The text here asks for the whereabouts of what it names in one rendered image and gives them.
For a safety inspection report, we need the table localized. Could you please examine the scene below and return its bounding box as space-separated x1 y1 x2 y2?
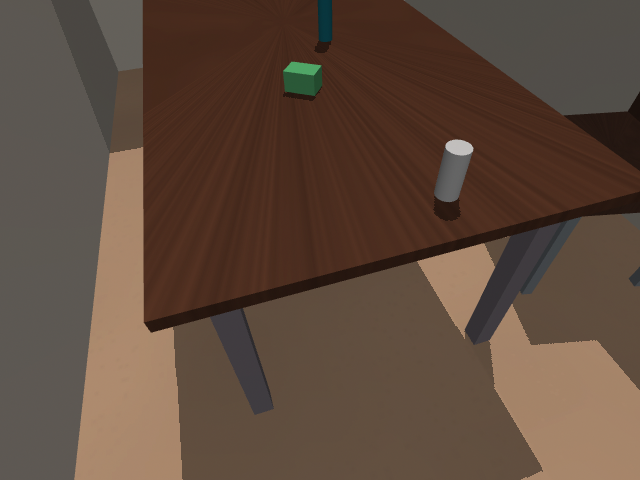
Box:
143 0 640 415

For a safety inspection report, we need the chair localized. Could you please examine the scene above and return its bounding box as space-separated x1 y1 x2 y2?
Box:
520 92 640 294

